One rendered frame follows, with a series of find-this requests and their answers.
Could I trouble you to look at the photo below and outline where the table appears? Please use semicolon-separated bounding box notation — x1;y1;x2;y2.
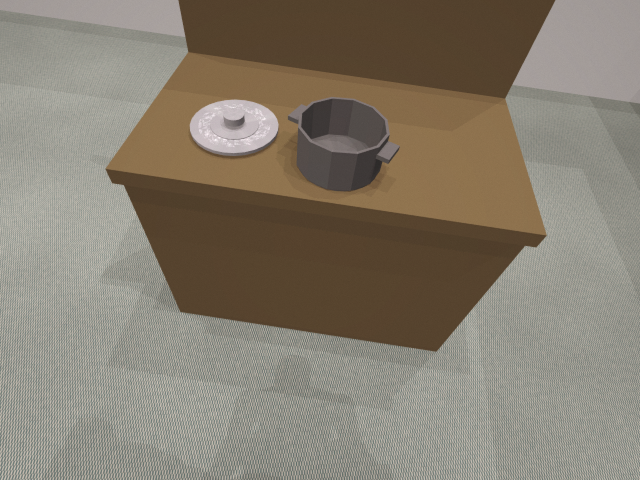
106;0;555;352

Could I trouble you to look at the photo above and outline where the knob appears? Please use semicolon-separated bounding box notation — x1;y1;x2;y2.
223;108;245;127

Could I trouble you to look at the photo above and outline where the lid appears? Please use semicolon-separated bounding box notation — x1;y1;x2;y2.
190;100;279;156

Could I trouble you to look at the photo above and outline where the pot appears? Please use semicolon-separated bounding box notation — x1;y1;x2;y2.
288;97;400;191

